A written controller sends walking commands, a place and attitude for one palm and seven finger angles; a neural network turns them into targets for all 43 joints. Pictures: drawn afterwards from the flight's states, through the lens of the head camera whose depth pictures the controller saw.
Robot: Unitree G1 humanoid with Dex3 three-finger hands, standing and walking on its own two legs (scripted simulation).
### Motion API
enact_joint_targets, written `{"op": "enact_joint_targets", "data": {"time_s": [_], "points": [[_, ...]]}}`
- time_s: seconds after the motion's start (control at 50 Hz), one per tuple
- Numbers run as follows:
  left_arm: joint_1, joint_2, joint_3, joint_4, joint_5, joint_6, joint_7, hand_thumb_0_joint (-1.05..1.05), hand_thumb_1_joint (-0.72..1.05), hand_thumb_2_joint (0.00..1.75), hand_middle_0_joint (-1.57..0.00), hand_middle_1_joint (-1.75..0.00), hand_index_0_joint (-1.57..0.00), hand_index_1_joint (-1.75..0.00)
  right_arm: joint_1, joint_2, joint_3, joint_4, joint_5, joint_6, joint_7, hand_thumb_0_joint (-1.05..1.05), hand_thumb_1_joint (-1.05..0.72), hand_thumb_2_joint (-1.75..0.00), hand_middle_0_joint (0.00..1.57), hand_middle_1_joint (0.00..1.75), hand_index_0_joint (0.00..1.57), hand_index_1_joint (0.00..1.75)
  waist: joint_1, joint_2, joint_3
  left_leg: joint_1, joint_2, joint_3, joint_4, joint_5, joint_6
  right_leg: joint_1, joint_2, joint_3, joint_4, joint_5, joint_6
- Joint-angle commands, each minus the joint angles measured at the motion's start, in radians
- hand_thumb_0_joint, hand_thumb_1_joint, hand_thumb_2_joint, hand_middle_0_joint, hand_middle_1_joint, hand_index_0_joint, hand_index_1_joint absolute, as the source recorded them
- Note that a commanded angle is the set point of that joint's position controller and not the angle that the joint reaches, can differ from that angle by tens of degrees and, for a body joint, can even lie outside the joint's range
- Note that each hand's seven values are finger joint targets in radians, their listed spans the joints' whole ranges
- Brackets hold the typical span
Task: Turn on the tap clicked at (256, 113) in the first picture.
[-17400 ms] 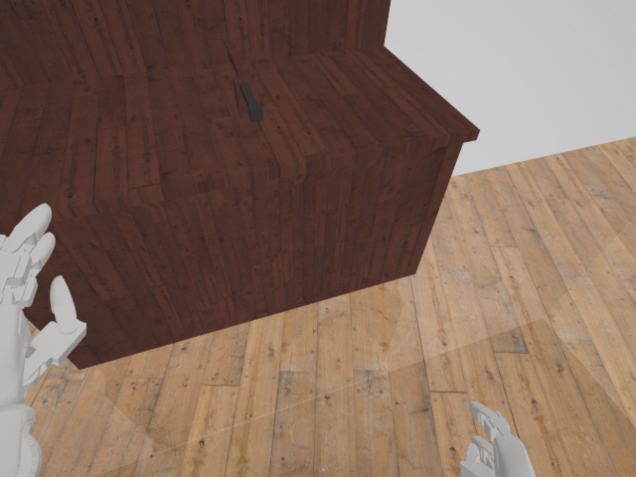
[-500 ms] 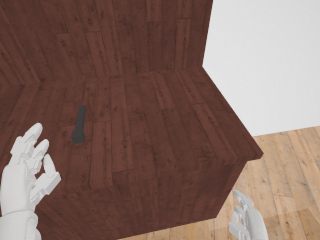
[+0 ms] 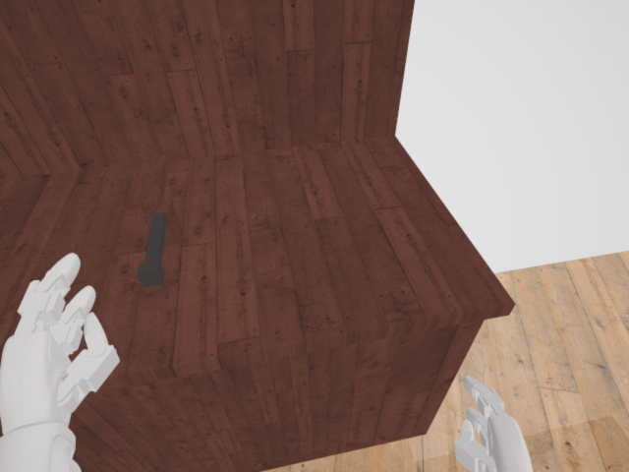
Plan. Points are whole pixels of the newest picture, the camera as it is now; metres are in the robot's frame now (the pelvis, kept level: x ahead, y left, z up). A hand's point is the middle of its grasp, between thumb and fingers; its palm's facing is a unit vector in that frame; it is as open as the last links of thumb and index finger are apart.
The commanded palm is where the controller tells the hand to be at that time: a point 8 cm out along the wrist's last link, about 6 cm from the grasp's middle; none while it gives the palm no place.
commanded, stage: turn the palm inward beside the body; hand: left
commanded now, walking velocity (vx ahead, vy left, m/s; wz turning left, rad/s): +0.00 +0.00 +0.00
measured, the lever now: (151, 273) +0.35 +0.29 +0.06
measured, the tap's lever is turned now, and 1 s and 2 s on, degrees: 0 0 0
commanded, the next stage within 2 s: reach beside the lever's end, fingers flat in 0.20 s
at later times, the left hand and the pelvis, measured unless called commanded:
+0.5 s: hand (120, 342) +0.20 +0.23 +0.13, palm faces +0.50 -0.86 -0.14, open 7.4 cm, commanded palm +0.15 +0.27 +0.14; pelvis +0.02 -0.01 +0.00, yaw +0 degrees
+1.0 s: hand (121, 327) +0.23 +0.25 +0.12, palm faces +0.51 -0.85 -0.11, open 7.5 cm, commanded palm +0.19 +0.29 +0.11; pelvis +0.00 -0.01 +0.00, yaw +0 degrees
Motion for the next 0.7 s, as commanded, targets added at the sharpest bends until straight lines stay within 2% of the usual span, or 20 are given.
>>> {"op": "enact_joint_targets", "data": {"time_s": [0.0, 0.02, 0.06, 0.08, 0.1, 0.14, 0.18, 0.2, 0.28, 0.36, 0.38, 0.4, 0.42, 0.46, 0.48, 0.54, 0.58, 0.62, 0.64, 0.68], "points": [[-0.089, 0.116, 0.086, -0.228, 0.009, -0.069, 0.004, 0.00, 0.90, 0.90, -0.20, -0.30, -0.20, -0.30, -0.154, -0.106, -0.043, -0.175, -0.001, -0.063, -0.007, 0.00, -0.90, -0.90, 0.20, 0.30, 0.20, 0.30, 0.001, -0.004, -0.038, 0.122, -0.026, 0.037, -0.105, 0.070, 0.054, -0.105, -0.011, 0.009, -0.172, 0.144, -0.004], [-0.084, 0.123, 0.096, -0.218, 0.010, -0.074, 0.008, 0.00, 0.90, 0.90, -0.20, -0.30, -0.20, -0.30, -0.144, -0.107, -0.045, -0.174, -0.002, -0.063, -0.005, 0.00, -0.90, -0.90, 0.20, 0.30, 0.20, 0.30, 0.001, -0.033, -0.040, 0.122, -0.025, 0.035, -0.101, 0.086, 0.055, -0.103, -0.010, 0.006, -0.168, 0.162, -0.003], [-0.094, 0.117, 0.087, -0.222, 0.016, -0.080, 0.007, 0.00, 0.90, 0.90, -0.20, -0.30, -0.20, -0.30, -0.142, -0.108, -0.045, -0.174, -0.003, -0.061, -0.003, 0.00, -0.90, -0.90, 0.20, 0.30, 0.20, 0.30, 0.001, -0.015, -0.043, 0.121, -0.027, 0.037, -0.097, 0.100, 0.054, -0.103, -0.009, 0.007, -0.163, 0.174, -0.004], [-0.088, 0.136, 0.102, -0.222, 0.020, -0.080, 0.007, 0.00, 0.90, 0.90, -0.20, -0.30, -0.20, -0.30, -0.140, -0.108, -0.046, -0.171, -0.004, -0.061, -0.003, 0.00, -0.90, -0.90, 0.20, 0.30, 0.20, 0.30, 0.004, 0.007, -0.037, 0.130, -0.026, 0.036, -0.099, 0.106, 0.054, -0.101, -0.009, 0.009, -0.168, 0.182, -0.006], [-0.092, 0.111, 0.079, -0.225, 0.019, -0.083, 0.004, 0.00, 0.90, 0.90, -0.20, -0.30, -0.20, -0.30, -0.140, -0.104, -0.044, -0.176, -0.003, -0.061, -0.001, 0.00, -0.90, -0.90, 0.20, 0.30, 0.20, 0.30, 0.001, -0.008, -0.045, 0.127, -0.027, 0.037, -0.101, 0.105, 0.053, -0.099, -0.011, 0.006, -0.163, 0.182, -0.004], [-0.086, 0.116, 0.081, -0.217, 0.022, -0.090, 0.003, 0.00, 0.90, 0.90, -0.20, -0.30, -0.20, -0.30, -0.138, -0.108, -0.047, -0.176, -0.005, -0.062, -0.001, 0.00, -0.90, -0.90, 0.20, 0.30, 0.20, 0.30, 0.000, -0.026, -0.048, 0.129, -0.028, 0.039, -0.091, 0.118, 0.056, -0.097, -0.010, 0.011, -0.165, 0.200, -0.003], [-0.080, 0.133, 0.096, -0.212, 0.021, -0.084, -0.001, 0.00, 0.90, 0.90, -0.20, -0.30, -0.20, -0.30, -0.134, -0.108, -0.048, -0.172, -0.003, -0.060, -0.003, 0.00, -0.90, -0.90, 0.20, 0.30, 0.20, 0.30, 0.006, -0.004, -0.042, 0.127, -0.028, 0.043, -0.094, 0.113, 0.055, -0.089, -0.011, 0.014, -0.174, 0.195, -0.004], [-0.084, 0.111, 0.075, -0.223, 0.020, -0.087, -0.003, 0.00, 0.90, 0.90, -0.20, -0.30, -0.20, -0.30, -0.139, -0.104, -0.046, -0.178, -0.003, -0.061, -0.002, 0.00, -0.90, -0.90, 0.20, 0.30, 0.20, 0.30, -0.001, -0.017, -0.048, 0.136, -0.028, 0.042, -0.095, 0.125, 0.055, -0.088, -0.013, 0.011, -0.167, 0.213, -0.003], [-0.059, 0.141, 0.114, -0.209, 0.018, -0.083, -0.002, 0.00, 0.90, 0.90, -0.20, -0.30, -0.20, -0.30, -0.129, -0.109, -0.051, -0.176, -0.005, -0.054, -0.002, 0.00, -0.90, -0.90, 0.20, 0.30, 0.20, 0.30, 0.012, -0.022, -0.064, 0.136, -0.029, 0.045, -0.092, 0.156, 0.056, -0.066, -0.012, 0.012, -0.164, 0.262, -0.004], [-0.057, 0.135, 0.139, -0.140, 0.003, -0.086, -0.006, 0.00, 0.90, 0.90, -0.20, -0.30, -0.20, -0.30, -0.121, -0.109, -0.055, -0.166, -0.004, -0.039, -0.006, 0.00, -0.90, -0.90, 0.20, 0.30, 0.20, 0.30, 0.006, -0.069, -0.054, 0.120, -0.031, 0.055, -0.081, 0.177, 0.057, -0.063, -0.012, 0.018, -0.164, 0.306, 0.003], [-0.064, 0.155, 0.160, -0.124, 0.003, -0.084, -0.009, 0.00, 0.90, 0.90, -0.20, -0.30, -0.20, -0.30, -0.122, -0.111, -0.058, -0.159, -0.002, -0.035, -0.006, 0.00, -0.90, -0.90, 0.20, 0.30, 0.20, 0.30, 0.008, -0.049, -0.045, 0.124, -0.030, 0.057, -0.083, 0.185, 0.056, -0.058, -0.012, 0.023, -0.170, 0.318, 0.001], [-0.090, 0.132, 0.142, -0.131, -0.002, -0.092, -0.015, 0.00, 0.90, 0.90, -0.20, -0.30, -0.20, -0.30, -0.121, -0.107, -0.057, -0.161, -0.003, -0.034, -0.007, 0.00, -0.90, -0.90, 0.20, 0.30, 0.20, 0.30, 0.000, -0.062, -0.059, 0.130, -0.033, 0.058, -0.081, 0.197, 0.057, -0.053, -0.015, 0.022, -0.163, 0.340, 0.005], [-0.083, 0.150, 0.161, -0.108, -0.002, -0.097, -0.017, 0.00, 0.90, 0.90, -0.20, -0.30, -0.20, -0.30, -0.121, -0.108, -0.061, -0.158, -0.001, -0.034, -0.008, 0.00, -0.90, -0.90, 0.20, 0.30, 0.20, 0.30, 0.002, -0.052, -0.050, 0.126, -0.031, 0.061, -0.079, 0.191, 0.056, -0.061, -0.013, 0.026, -0.168, 0.330, 0.005], [-0.137, 0.139, 0.142, -0.119, 0.000, -0.119, -0.021, 0.00, 0.90, 0.90, -0.20, -0.30, -0.20, -0.30, -0.121, -0.107, -0.059, -0.155, -0.004, -0.039, -0.007, 0.00, -0.90, -0.90, 0.20, 0.30, 0.20, 0.30, -0.010, -0.033, -0.057, 0.134, -0.034, 0.057, -0.076, 0.185, 0.057, -0.075, -0.013, 0.027, -0.166, 0.320, 0.005], [-0.141, 0.159, 0.158, -0.115, 0.004, -0.127, -0.024, 0.00, 0.90, 0.90, -0.20, -0.30, -0.20, -0.30, -0.118, -0.106, -0.060, -0.149, -0.001, -0.042, -0.008, 0.00, -0.90, -0.90, 0.20, 0.30, 0.20, 0.30, -0.005, -0.003, -0.049, 0.132, -0.033, 0.057, -0.078, 0.184, 0.055, -0.073, -0.012, 0.028, -0.169, 0.312, 0.002], [-0.177, 0.157, 0.156, -0.071, 0.003, -0.161, -0.031, 0.00, 0.90, 0.90, -0.20, -0.30, -0.20, -0.30, -0.118, -0.109, -0.061, -0.138, -0.005, -0.049, -0.008, 0.00, -0.90, -0.90, 0.20, 0.30, 0.20, 0.30, -0.019, -0.040, -0.054, 0.125, -0.035, 0.053, -0.073, 0.162, 0.057, -0.087, -0.011, 0.033, -0.171, 0.288, 0.006], [-0.187, 0.163, 0.152, -0.066, 0.010, -0.175, -0.039, 0.00, 0.90, 0.90, -0.20, -0.30, -0.20, -0.30, -0.120, -0.110, -0.064, -0.134, -0.004, -0.054, -0.006, 0.00, -0.90, -0.90, 0.20, 0.30, 0.20, 0.30, -0.016, 0.003, -0.070, 0.135, -0.035, 0.055, -0.074, 0.171, 0.056, -0.078, -0.012, 0.035, -0.166, 0.298, 0.002], [-0.173, 0.141, 0.133, -0.046, 0.009, -0.184, -0.042, 0.00, 0.90, 0.90, -0.20, -0.30, -0.20, -0.30, -0.119, -0.109, -0.064, -0.136, -0.005, -0.059, -0.002, 0.00, -0.90, -0.90, 0.20, 0.30, 0.20, 0.30, -0.015, -0.011, -0.081, 0.135, -0.035, 0.054, -0.077, 0.179, 0.055, -0.075, -0.012, 0.030, -0.156, 0.311, 0.001], [-0.158, 0.150, 0.150, -0.025, 0.004, -0.183, -0.041, 0.00, 0.90, 0.90, -0.20, -0.30, -0.20, -0.30, -0.114, -0.113, -0.066, -0.134, -0.007, -0.058, -0.003, 0.00, -0.90, -0.90, 0.20, 0.30, 0.20, 0.30, -0.012, -0.038, -0.082, 0.124, -0.036, 0.052, -0.076, 0.176, 0.056, -0.071, -0.010, 0.031, -0.157, 0.315, 0.003], [-0.176, 0.178, 0.181, 0.008, 0.001, -0.174, -0.040, 0.00, 0.90, 0.90, -0.20, -0.30, -0.20, -0.30, -0.119, -0.116, -0.069, -0.128, -0.003, -0.051, -0.004, 0.00, -0.90, -0.90, 0.20, 0.30, 0.20, 0.30, -0.007, -0.027, -0.073, 0.112, -0.037, 0.053, -0.083, 0.161, 0.054, -0.067, -0.010, 0.033, -0.165, 0.297, 0.001]]}}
